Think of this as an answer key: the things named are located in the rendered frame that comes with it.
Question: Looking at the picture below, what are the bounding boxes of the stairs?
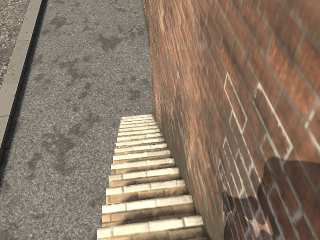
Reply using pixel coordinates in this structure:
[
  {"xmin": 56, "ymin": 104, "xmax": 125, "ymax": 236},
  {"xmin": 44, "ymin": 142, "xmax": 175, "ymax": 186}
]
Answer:
[{"xmin": 97, "ymin": 114, "xmax": 207, "ymax": 240}]

